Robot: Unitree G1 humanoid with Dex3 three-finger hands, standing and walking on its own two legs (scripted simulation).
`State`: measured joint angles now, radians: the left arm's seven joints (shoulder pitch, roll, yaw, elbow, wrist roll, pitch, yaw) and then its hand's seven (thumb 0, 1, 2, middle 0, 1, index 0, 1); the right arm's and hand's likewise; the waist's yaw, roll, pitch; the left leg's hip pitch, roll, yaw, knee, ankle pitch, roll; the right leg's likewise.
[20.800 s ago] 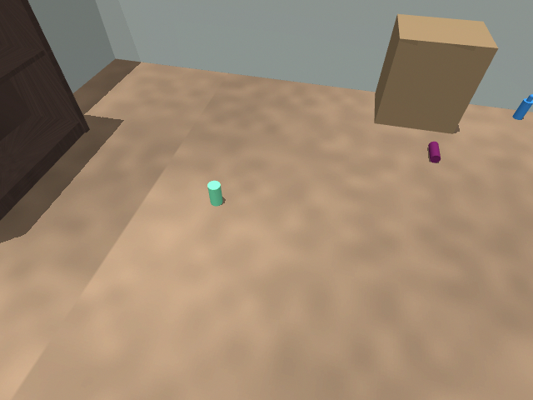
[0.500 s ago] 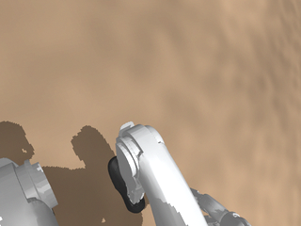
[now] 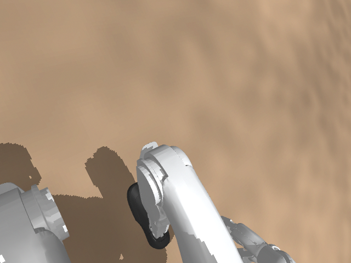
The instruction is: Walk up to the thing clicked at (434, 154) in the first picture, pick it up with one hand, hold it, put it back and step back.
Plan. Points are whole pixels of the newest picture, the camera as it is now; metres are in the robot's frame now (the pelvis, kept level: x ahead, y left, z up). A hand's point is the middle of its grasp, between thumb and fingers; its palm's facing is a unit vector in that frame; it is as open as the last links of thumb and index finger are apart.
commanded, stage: close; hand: left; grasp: from above
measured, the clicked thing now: out of the picture +0.43 +0.38 -0.28
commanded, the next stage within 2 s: settle in 1.14 s
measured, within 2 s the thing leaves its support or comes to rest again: leaves its support in 1.54 s
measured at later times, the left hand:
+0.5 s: hand out of the picture +0.42 +0.36 -0.26, palm faces -0.42 -0.19 -0.89, open 9.9 cm
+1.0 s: hand out of the picture +0.42 +0.36 -0.26, palm faces -0.42 -0.20 -0.89, open 8.2 cm
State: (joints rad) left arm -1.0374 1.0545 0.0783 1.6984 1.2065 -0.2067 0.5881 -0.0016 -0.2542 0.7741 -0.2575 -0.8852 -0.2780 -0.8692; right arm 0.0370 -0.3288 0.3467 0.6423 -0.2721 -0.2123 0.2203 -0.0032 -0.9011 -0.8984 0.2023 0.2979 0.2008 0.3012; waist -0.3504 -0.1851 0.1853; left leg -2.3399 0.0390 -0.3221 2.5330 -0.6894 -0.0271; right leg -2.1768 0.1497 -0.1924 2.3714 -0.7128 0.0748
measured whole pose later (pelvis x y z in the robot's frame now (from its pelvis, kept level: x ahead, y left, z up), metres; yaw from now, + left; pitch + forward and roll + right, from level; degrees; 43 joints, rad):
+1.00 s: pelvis +0.00 +0.00 +0.00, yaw +0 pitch +26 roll -15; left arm -1.04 1.07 0.09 1.70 1.22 -0.23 0.59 0.00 0.33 0.23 -0.78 -0.42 -0.82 -0.37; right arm 0.04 -0.33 0.36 0.63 -0.28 -0.20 0.21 0.00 -0.90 -0.90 0.20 0.30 0.20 0.30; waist -0.35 -0.19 0.19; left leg -2.34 0.04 -0.32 2.54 -0.68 -0.02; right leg -2.18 0.15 -0.19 2.37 -0.70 0.07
